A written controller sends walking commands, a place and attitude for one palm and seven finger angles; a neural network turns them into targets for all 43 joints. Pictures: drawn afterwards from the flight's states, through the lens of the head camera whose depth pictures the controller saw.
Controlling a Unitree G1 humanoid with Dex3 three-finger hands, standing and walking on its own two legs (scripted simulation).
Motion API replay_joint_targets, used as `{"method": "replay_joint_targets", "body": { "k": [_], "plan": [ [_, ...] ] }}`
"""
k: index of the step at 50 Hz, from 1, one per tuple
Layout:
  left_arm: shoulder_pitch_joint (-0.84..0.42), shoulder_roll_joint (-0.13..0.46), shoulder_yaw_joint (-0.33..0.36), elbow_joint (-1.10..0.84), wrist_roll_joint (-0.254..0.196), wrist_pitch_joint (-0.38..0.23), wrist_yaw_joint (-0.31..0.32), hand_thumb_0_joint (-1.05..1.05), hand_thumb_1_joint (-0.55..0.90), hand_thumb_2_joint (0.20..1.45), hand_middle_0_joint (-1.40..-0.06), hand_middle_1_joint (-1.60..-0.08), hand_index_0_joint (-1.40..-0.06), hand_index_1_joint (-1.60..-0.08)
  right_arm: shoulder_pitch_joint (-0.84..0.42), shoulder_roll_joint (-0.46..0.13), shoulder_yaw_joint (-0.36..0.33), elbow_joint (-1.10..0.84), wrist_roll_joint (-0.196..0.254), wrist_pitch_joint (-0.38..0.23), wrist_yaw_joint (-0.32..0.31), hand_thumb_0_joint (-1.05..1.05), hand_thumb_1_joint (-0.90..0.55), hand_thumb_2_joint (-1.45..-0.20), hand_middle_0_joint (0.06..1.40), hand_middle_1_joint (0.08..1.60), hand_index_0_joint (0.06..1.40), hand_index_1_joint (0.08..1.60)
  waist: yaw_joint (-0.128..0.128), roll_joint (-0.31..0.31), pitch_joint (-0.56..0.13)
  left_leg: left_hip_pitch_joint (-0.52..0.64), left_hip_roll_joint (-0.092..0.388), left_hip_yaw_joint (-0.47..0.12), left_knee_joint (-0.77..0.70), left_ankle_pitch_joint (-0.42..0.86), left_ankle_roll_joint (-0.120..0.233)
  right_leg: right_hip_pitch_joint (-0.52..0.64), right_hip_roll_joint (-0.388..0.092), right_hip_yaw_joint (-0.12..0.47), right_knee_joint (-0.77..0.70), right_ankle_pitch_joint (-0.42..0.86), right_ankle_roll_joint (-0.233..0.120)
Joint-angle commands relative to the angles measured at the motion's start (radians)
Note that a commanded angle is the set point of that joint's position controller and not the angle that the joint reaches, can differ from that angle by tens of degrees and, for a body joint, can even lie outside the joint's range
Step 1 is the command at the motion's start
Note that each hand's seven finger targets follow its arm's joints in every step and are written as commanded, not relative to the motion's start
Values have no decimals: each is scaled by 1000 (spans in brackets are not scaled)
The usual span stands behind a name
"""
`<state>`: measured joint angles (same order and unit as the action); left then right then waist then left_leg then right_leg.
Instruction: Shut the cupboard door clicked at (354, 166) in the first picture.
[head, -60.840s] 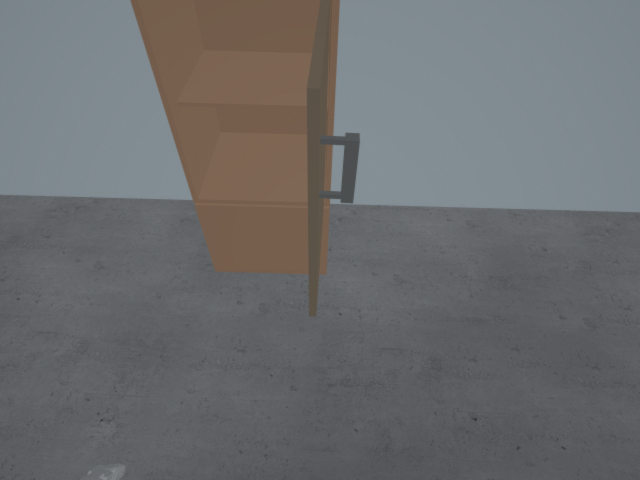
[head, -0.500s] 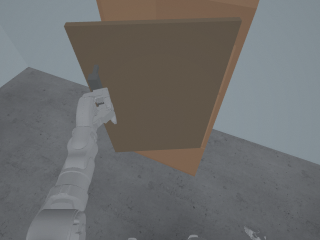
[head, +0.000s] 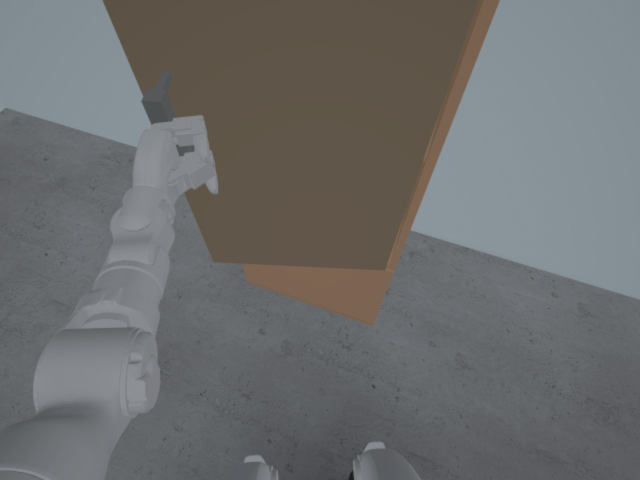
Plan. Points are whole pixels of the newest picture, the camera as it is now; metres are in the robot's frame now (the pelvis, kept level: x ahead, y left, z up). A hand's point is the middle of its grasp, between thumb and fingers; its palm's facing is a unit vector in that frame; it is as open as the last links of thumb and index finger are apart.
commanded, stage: push the door shut along its arc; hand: left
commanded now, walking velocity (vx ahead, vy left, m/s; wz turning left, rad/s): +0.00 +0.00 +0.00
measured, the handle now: (174, 127) +0.56 +0.17 +0.10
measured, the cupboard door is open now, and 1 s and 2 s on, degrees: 18 6 0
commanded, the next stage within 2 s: pull the fist back off the door in 1.12 s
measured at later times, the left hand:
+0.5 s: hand (246, 128) +0.54 +0.07 +0.10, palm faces -0.22 -0.98 -0.03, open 3.1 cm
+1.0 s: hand (253, 109) +0.58 +0.07 +0.11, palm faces -0.32 -0.95 -0.02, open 3.3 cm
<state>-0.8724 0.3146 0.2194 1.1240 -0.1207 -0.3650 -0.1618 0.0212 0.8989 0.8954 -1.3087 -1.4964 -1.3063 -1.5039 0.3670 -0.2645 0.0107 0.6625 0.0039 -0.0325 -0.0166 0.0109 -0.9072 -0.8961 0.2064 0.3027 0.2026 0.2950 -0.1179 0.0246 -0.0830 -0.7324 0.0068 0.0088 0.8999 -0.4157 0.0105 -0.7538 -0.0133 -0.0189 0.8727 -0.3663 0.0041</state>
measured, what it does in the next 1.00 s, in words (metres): stands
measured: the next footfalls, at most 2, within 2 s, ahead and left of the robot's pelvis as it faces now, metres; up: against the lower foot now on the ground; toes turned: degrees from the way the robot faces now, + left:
none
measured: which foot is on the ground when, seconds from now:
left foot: down 0.00-1.00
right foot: down 0.00-1.00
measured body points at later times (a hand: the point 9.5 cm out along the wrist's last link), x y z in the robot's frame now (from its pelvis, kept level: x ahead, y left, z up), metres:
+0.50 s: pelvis +0.00 +0.00 -0.01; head +0.13 -0.01 +0.42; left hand +0.55 +0.13 +0.11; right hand -0.02 -0.27 -0.13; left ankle +0.01 +0.11 -0.69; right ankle +0.03 -0.12 -0.69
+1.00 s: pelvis +0.00 +0.00 -0.03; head +0.16 +0.01 +0.39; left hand +0.59 +0.12 +0.11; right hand -0.05 -0.27 -0.13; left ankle +0.01 +0.11 -0.69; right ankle +0.03 -0.12 -0.69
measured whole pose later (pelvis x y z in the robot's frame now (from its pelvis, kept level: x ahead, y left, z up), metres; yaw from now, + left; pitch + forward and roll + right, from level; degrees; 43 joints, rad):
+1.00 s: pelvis +0.00 +0.00 -0.03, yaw -1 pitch +25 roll -3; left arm -1.37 0.55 0.23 1.39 -0.04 -0.22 -0.33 0.04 0.93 0.94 -1.30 -1.50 -1.30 -1.50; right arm 0.42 -0.29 0.03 0.67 -0.04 -0.05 -0.01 0.01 -0.91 -0.90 0.21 0.30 0.20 0.30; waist -0.28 0.06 -0.08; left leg -1.03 0.03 -0.03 1.06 -0.46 0.01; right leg -1.02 0.01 -0.05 0.98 -0.39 0.00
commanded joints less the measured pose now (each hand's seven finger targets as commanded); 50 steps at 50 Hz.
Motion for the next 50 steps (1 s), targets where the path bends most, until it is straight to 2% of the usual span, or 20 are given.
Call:
{"method": "replay_joint_targets", "body": {
  "k": [1,3,5,7,9,11,13,17,19,20,21,27,28,30,33,35,41,43,47,50],
  "plan": [
    [-563,151,-2,-170,-8,-61,-37,0,900,900,-1300,-1500,-1300,-1500,105,-164,-59,-75,2,-26,-9,0,-900,-900,200,300,200,300,-68,14,-386,211,-9,-47,-101,206,6,115,38,-7,-88,218,-26],
    [-602,158,4,-161,-8,-60,-41,0,900,900,-1300,-1500,-1300,-1500,125,-167,-60,-71,-2,-29,-10,0,-900,-900,200,300,200,300,-77,20,-404,214,-12,-51,-90,220,10,105,41,-8,-80,224,-26],
    [-615,244,65,-141,-6,-52,-42,0,900,900,-1300,-1500,-1300,-1500,134,-177,-58,-67,-3,-26,-11,0,-900,-900,200,300,200,300,-73,7,-434,175,-11,-47,-82,210,12,137,39,4,-76,229,-22],
    [-647,240,48,-125,7,-46,-49,0,900,900,-1300,-1500,-1300,-1500,141,-174,-54,-68,-5,-25,-9,0,-900,-900,200,300,200,300,-84,29,-422,154,-11,-50,-76,196,12,117,38,3,-69,215,-23],
    [-680,254,46,-137,21,-56,-50,0,900,900,-1300,-1500,-1300,-1500,158,-176,-56,-65,-10,-26,-7,0,-900,-900,200,300,200,300,-92,67,-466,185,-9,-56,-61,235,11,94,38,1,-56,233,-23],
    [-668,274,64,-121,23,-50,-57,0,900,900,-1300,-1500,-1300,-1500,174,-180,-58,-66,-12,-22,-3,0,-900,-900,200,300,200,300,-90,57,-479,188,-5,-60,-54,257,10,97,41,-1,-50,246,-25],
    [-687,241,40,-103,16,-39,-69,0,900,900,-1300,-1500,-1300,-1500,183,-178,-57,-70,-11,-19,-2,0,-900,-900,200,300,200,300,-105,70,-479,197,-6,-59,-43,279,12,79,43,-4,-46,260,-25],
    [-707,331,98,-51,28,-6,-75,0,900,900,-1300,-1500,-1300,-1500,199,-186,-51,-73,-11,-8,-3,0,-900,-900,200,300,200,300,-117,7,-447,88,-8,-44,-37,223,22,123,44,12,-56,256,-16],
    [-745,376,123,-83,38,-15,-75,0,900,900,-1300,-1500,-1300,-1500,210,-186,-50,-79,-13,-9,-4,0,-900,-900,200,300,200,300,-112,38,-495,100,-9,-45,-28,253,22,137,43,17,-44,284,-17],
    [-738,370,120,-96,40,-17,-80,0,900,900,-1300,-1500,-1300,-1500,210,-183,-51,-84,-16,-9,-2,0,-900,-900,200,300,200,300,-105,66,-518,114,-10,-41,-23,275,21,144,43,17,-40,305,-18],
    [-731,369,117,-86,42,-16,-86,0,900,900,-1300,-1500,-1300,-1500,214,-183,-51,-84,-15,-8,-1,0,-900,-900,200,300,200,300,-109,51,-525,114,-9,-42,-16,283,21,144,45,16,-37,313,-18],
    [-792,406,113,-24,52,23,-125,0,900,900,-1300,-1500,-1300,-1500,241,-190,-47,-77,-12,2,-4,0,-900,-900,200,300,200,300,-147,34,-479,55,-7,-38,-3,259,28,128,49,21,-44,309,-14],
    [-818,383,96,-38,49,22,-131,0,900,900,-1300,-1500,-1300,-1500,244,-188,-48,-77,-14,-1,-6,0,-900,-900,200,300,200,300,-152,62,-496,83,-9,-38,4,282,29,109,51,17,-38,322,-17],
    [-834,423,126,-33,46,28,-142,0,900,900,-1300,-1500,-1300,-1500,256,-194,-49,-68,-16,-2,-7,0,-900,-900,200,300,200,300,-150,61,-528,97,-4,-46,12,305,27,111,51,16,-34,332,-17],
    [-880,383,91,-53,37,31,-162,0,900,900,-1300,-1500,-1300,-1500,261,-191,-49,-63,-20,-7,-8,0,-900,-900,200,300,200,300,-166,96,-543,121,-6,-47,26,330,28,87,54,11,-26,348,-20],
    [-876,407,101,-18,40,43,-173,0,900,900,-1300,-1500,-1300,-1500,263,-196,-48,-56,-17,-7,-9,0,-900,-900,200,300,200,300,-171,74,-537,104,-4,-48,31,314,28,82,55,13,-33,333,-17],
    [-987,378,57,-9,52,56,-180,0,900,900,-1300,-1500,-1300,-1500,278,-201,-47,-28,-26,-15,-10,0,-900,-900,200,300,200,300,-207,134,-525,144,5,-70,54,328,24,-30,57,-5,-18,284,-22],
    [-1022,323,26,-9,51,59,-180,0,900,900,-1300,-1500,-1300,-1500,285,-198,-49,-24,-31,-20,-8,0,-900,-900,200,300,200,300,-223,160,-532,181,5,-80,63,355,24,-75,60,-16,-8,282,-27],
    [-1080,345,26,53,70,79,-177,0,900,900,-1300,-1500,-1300,-1500,291,-208,-45,-2,-36,-22,-8,0,-900,-900,200,300,200,300,-249,154,-501,141,12,-90,83,307,23,-139,60,-23,0,219,-25],
    [-1129,368,32,63,82,84,-178,0,900,900,-1300,-1500,-1300,-1500,299,-212,-43,3,-42,-28,-9,0,-900,-900,200,300,200,300,-262,170,-535,133,12,-94,104,313,27,-158,62,-24,16,215,-28]
  ]
}}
